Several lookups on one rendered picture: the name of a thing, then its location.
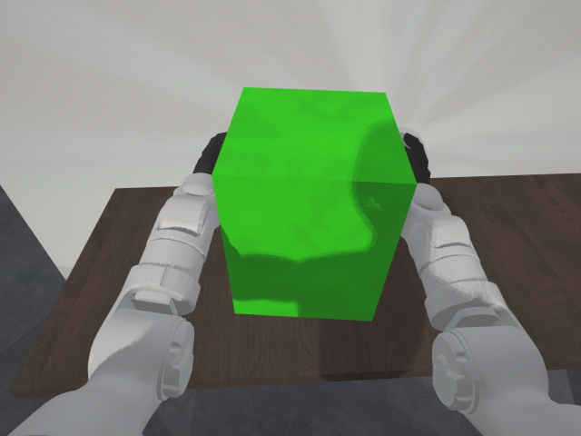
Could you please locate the robot right upper arm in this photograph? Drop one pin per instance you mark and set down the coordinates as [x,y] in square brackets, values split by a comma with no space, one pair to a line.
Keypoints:
[495,377]

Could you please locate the robot left upper arm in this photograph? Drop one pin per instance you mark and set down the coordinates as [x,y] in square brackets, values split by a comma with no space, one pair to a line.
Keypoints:
[141,359]

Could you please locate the table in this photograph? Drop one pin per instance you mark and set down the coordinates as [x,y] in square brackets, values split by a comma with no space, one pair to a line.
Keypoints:
[526,230]

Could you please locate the robot right hand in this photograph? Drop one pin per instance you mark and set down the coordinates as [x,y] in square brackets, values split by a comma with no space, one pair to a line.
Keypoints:
[417,158]

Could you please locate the carton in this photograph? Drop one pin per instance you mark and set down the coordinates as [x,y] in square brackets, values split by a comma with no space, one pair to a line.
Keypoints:
[312,190]

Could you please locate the robot left forearm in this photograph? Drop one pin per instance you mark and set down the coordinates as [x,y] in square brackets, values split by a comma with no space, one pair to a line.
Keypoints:
[166,278]

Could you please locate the robot left hand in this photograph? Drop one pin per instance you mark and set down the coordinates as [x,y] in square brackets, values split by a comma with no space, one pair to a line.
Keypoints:
[210,155]

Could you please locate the robot right forearm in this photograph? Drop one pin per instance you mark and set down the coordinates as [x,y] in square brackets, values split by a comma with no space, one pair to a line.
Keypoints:
[458,292]

